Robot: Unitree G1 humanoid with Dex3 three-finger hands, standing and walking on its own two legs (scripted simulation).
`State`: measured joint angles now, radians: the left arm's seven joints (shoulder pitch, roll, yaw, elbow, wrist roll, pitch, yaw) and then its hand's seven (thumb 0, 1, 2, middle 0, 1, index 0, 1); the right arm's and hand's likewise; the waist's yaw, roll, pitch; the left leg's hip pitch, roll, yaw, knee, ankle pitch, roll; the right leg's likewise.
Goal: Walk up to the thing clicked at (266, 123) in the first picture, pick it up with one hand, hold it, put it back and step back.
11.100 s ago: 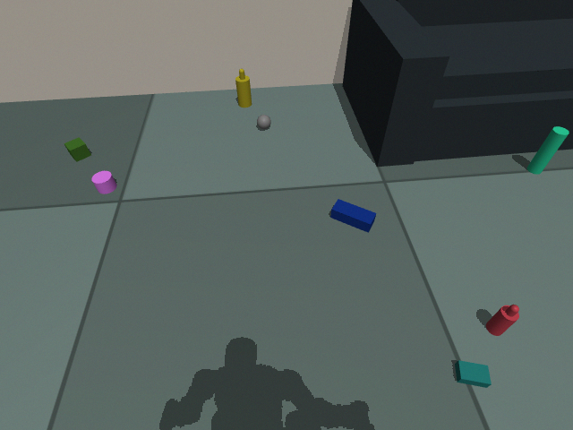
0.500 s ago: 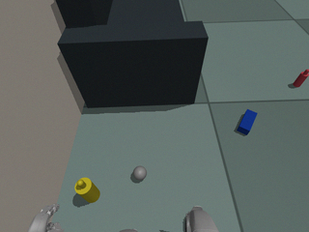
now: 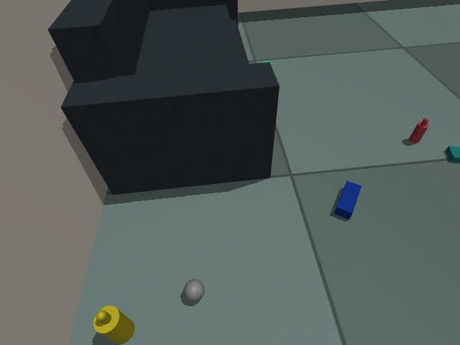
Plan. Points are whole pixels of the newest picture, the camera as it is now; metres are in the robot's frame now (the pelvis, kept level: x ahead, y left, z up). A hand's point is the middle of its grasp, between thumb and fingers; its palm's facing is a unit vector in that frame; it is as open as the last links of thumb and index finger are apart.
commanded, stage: walk up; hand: left
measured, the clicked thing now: (194, 290) +0.47 +0.20 -0.72
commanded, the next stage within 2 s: stand in 1.90 s
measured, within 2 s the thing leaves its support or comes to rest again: neither
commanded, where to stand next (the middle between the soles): +0.10 +0.01 m, yaw +0 degrees
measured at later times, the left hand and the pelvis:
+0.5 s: hand out of the picture +0.06 +0.30 -0.17, palm faces -0.07 -0.91 -0.41, open 7.3 cm; pelvis -0.04 +0.03 -0.03, yaw -3 degrees
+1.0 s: hand out of the picture +0.03 +0.32 -0.14, palm faces -0.02 -0.93 -0.36, open 7.4 cm; pelvis +0.00 +0.05 +0.01, yaw +1 degrees
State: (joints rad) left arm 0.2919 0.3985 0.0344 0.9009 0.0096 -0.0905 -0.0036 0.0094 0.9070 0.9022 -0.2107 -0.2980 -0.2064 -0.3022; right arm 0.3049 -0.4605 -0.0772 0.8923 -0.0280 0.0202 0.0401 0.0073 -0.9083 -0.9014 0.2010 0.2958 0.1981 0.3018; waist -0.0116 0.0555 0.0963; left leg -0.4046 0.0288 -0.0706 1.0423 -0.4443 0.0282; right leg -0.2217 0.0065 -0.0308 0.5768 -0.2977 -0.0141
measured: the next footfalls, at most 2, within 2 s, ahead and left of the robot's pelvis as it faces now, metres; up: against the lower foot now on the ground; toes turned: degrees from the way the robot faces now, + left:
left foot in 0.22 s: +0.13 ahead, +0.16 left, +0.00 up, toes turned -1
right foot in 0.52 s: -0.03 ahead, -0.08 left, +0.00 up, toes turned -3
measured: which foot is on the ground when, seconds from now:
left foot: up 0.00-0.20, down 0.22-0.54, up 0.56-0.80, down 0.82-1.00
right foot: down 0.00-0.26, up 0.28-0.50, down 0.52-0.86, up 0.88-1.00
